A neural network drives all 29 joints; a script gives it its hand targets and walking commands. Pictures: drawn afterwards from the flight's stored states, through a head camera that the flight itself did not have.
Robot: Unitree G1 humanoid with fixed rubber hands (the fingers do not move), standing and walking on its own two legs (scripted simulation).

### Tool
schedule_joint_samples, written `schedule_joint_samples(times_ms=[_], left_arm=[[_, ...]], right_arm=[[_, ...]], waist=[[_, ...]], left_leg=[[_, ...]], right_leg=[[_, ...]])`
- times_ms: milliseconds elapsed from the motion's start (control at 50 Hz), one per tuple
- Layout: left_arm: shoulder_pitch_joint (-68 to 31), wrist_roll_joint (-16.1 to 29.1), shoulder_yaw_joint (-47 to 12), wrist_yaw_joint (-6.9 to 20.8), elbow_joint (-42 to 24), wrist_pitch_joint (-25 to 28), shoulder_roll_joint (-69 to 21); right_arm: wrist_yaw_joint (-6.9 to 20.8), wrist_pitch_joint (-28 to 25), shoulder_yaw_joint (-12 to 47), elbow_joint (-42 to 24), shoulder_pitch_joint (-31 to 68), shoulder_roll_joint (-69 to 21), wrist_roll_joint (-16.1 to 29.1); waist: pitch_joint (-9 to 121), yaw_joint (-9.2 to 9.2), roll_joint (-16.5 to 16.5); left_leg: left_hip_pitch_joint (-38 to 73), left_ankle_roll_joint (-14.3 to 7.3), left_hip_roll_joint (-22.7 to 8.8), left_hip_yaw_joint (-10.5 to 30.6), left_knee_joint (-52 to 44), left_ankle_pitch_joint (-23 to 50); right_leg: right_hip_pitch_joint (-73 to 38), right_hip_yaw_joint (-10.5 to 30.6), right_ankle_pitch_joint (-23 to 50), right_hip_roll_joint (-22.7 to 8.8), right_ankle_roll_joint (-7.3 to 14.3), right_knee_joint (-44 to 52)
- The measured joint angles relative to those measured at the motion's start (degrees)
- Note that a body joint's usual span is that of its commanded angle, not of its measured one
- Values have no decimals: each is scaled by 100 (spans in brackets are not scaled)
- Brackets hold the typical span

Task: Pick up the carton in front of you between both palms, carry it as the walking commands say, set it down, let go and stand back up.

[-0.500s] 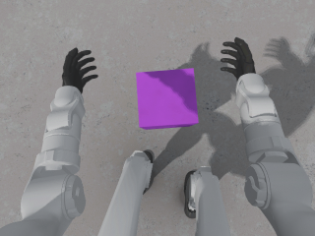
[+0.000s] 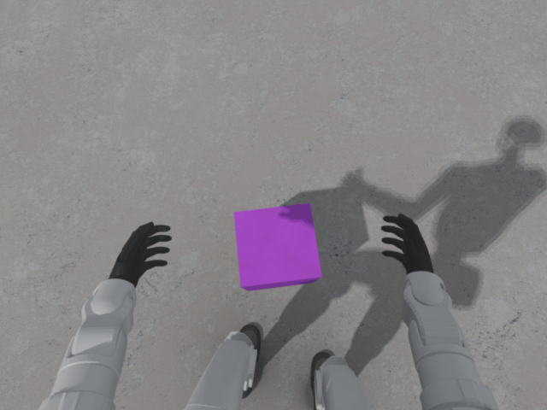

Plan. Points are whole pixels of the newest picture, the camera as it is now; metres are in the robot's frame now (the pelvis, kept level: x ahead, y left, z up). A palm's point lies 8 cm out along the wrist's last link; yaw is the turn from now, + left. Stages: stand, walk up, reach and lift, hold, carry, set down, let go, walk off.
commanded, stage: let go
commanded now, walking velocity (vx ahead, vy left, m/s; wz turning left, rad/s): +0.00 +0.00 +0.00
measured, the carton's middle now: (276, 250) +0.41 +0.05 -0.59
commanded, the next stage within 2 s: stand in 0.90 s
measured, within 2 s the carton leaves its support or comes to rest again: neither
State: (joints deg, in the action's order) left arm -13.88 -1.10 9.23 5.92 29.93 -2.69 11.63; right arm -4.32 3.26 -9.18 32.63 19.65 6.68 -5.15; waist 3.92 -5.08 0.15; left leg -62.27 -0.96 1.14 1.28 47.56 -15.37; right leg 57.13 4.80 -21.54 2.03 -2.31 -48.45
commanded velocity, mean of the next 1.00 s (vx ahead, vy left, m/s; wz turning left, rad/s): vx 0.00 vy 0.00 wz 0.00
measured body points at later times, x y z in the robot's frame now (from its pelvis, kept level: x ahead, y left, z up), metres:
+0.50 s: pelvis +0.05 -0.03 +0.06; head +0.07 -0.03 +0.51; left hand +0.20 +0.21 -0.02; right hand +0.23 -0.26 -0.02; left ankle +0.05 +0.10 -0.68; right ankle +0.00 -0.14 -0.68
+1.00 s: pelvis +0.03 -0.01 +0.05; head +0.04 +0.00 +0.50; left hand +0.20 +0.26 -0.03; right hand +0.18 -0.27 -0.03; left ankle +0.05 +0.10 -0.68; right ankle +0.00 -0.14 -0.68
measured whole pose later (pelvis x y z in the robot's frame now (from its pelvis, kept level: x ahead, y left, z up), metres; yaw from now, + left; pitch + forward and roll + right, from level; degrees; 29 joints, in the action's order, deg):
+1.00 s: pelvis +0.03 -0.01 +0.05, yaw +0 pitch -2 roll +0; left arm 12.2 -2.3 2.7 -0.3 28.7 -5.7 17.4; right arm -0.5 2.5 -1.3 35.8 -12.3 14.7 -2.8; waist -2.0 0.1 2.4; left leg -12.8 -0.4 1.2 0.8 30.4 -15.4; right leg 7.7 4.9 -20.1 0.6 -0.9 -30.1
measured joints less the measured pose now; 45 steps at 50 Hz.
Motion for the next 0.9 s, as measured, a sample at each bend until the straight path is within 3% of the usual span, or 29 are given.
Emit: schedule_joint_samples(times_ms=[280, 420, 500, 700, 780, 900], left_arm=[[2309, 195, -681, -171, -560, 249, -61], [2817, 231, -758, -204, -541, 161, 19], [2804, 192, -710, -188, -503, -16, 80], [2617, 16, -700, -176, -629, -519, 77], [2621, -67, -732, -293, -769, -829, 81], [2555, -53, -728, -449, -858, -900, 167]], right_arm=[[423, -364, 333, -280, -2206, 262, 188], [572, -275, 531, -558, -3031, 420, 324], [661, -101, 604, -667, -3264, 532, 411], [771, 339, 726, -773, -3256, 502, 461], [654, 239, 726, -670, -3231, 435, 484], [536, 167, 856, -503, -3305, 527, 458]], waist=[[-332, 158, -105], [-513, 308, -18], [-534, 412, 43], [-890, 463, 147], [-933, 541, 113], [-921, 486, 93]], left_leg=[[3194, 76, 38, 75, -1758, 281], [4486, 151, 3, 117, -2325, 366], [4896, 185, -29, 133, -2408, 357], [5473, 184, -30, 47, -2343, 291], [5448, 153, -9, 85, -2154, 212], [5353, 99, 19, 67, -1934, 109]], right_leg=[[-3192, -43, 324, -129, 135, 1789], [-4458, -82, 394, -122, 233, 2304], [-4871, -101, 395, -96, 274, 2397], [-5383, -45, 315, -106, 281, 2253], [-5432, -96, 276, -121, 252, 2181], [-5392, -94, 231, -147, 189, 2082]])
